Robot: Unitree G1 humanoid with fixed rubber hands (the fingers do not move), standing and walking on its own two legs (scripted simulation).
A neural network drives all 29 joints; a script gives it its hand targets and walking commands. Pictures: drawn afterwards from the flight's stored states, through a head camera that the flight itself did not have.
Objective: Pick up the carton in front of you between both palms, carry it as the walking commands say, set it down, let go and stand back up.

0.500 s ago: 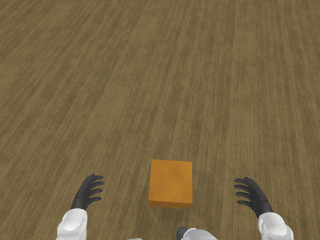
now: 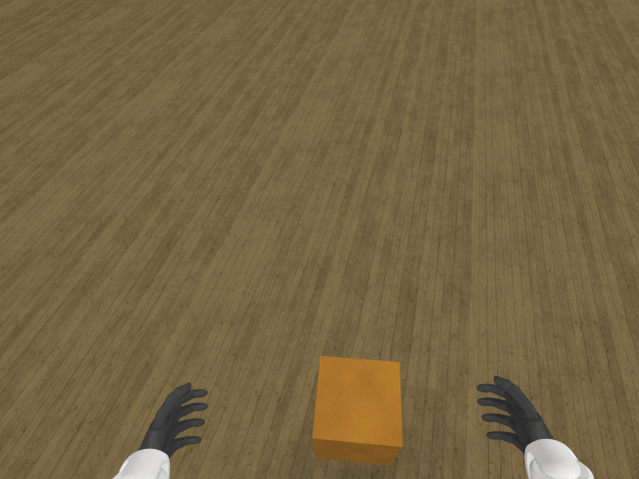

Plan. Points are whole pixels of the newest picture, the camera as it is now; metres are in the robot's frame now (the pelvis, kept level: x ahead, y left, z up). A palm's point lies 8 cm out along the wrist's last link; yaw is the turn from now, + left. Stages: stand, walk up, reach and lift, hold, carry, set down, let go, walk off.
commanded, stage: let go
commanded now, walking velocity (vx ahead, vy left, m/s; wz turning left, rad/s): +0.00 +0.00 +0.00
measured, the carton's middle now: (356, 412) +0.35 -0.06 -0.65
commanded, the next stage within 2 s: stand in 0.04 s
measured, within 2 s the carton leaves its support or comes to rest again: neither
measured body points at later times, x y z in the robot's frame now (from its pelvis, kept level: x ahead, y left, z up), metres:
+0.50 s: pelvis +0.01 -0.02 +0.00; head +0.01 -0.03 +0.45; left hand +0.13 +0.28 -0.09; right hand +0.16 -0.30 -0.10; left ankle -0.04 +0.10 -0.74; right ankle +0.01 -0.12 -0.74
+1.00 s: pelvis +0.00 -0.02 +0.00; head +0.00 -0.03 +0.45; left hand +0.10 +0.29 -0.10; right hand +0.12 -0.32 -0.11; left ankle -0.04 +0.10 -0.74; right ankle +0.01 -0.12 -0.74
